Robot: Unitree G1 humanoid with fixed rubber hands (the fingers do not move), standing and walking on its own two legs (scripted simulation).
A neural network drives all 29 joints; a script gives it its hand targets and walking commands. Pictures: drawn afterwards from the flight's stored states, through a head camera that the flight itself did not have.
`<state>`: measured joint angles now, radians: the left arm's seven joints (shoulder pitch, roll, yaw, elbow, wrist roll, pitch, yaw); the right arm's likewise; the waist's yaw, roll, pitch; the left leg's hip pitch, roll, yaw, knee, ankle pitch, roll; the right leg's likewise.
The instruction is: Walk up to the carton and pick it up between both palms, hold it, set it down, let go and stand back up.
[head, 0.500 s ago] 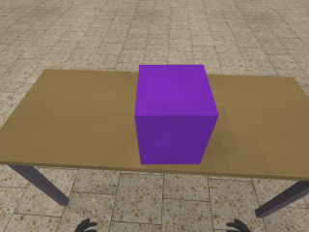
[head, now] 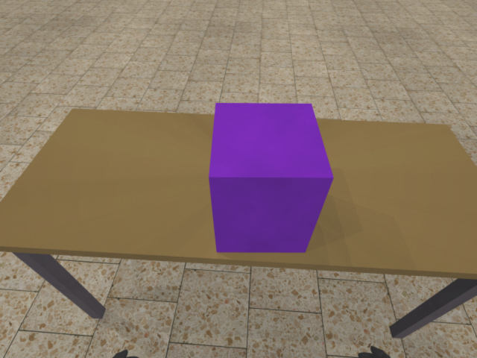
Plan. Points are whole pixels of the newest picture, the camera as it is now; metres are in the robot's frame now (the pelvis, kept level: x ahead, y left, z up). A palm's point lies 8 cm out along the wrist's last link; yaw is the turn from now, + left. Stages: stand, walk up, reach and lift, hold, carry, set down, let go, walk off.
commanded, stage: stand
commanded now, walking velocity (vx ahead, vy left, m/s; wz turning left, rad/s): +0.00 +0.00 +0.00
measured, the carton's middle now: (262, 180) +0.48 -0.03 +0.01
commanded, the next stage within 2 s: walk up in 1.40 s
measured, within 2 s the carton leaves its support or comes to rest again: neither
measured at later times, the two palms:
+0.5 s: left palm out of the picture +0.10 +0.25 -0.10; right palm out of the picture +0.10 -0.23 -0.10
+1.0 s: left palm out of the picture +0.07 +0.25 -0.11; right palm out of the picture +0.07 -0.24 -0.10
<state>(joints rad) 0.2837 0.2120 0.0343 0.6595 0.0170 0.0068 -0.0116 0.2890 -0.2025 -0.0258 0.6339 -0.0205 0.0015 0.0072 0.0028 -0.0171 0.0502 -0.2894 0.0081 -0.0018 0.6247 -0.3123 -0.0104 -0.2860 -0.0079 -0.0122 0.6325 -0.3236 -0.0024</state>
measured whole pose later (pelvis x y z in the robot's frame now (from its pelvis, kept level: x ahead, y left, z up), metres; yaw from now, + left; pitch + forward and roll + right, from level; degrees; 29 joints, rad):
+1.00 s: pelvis -0.01 +0.01 +0.00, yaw +0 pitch -3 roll +0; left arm 0.32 0.21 0.02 0.74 0.01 0.01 -0.01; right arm 0.32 -0.22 -0.02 0.71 -0.01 0.00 0.00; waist 0.00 -0.01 0.05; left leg -0.24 0.01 0.01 0.57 -0.28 0.00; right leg -0.24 -0.01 -0.01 0.58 -0.29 0.01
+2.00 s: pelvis +0.02 -0.01 +0.01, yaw -1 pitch -2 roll +0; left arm 0.35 0.22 0.01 0.80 0.01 0.01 0.00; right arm 0.34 -0.24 -0.01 0.74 -0.02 0.00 -0.02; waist 0.01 0.00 0.04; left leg -0.22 0.03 0.01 0.56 -0.31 -0.02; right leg -0.22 0.01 0.00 0.58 -0.32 -0.01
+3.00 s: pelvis -0.01 -0.01 +0.01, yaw -2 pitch -6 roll +0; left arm 0.13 0.16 0.03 0.53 0.03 0.33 0.01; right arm 0.16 -0.20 -0.05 0.75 -0.02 -0.11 0.03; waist -0.01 -0.04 0.10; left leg -0.13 0.04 0.03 0.49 -0.25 -0.03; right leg -0.15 0.01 -0.01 0.52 -0.26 -0.02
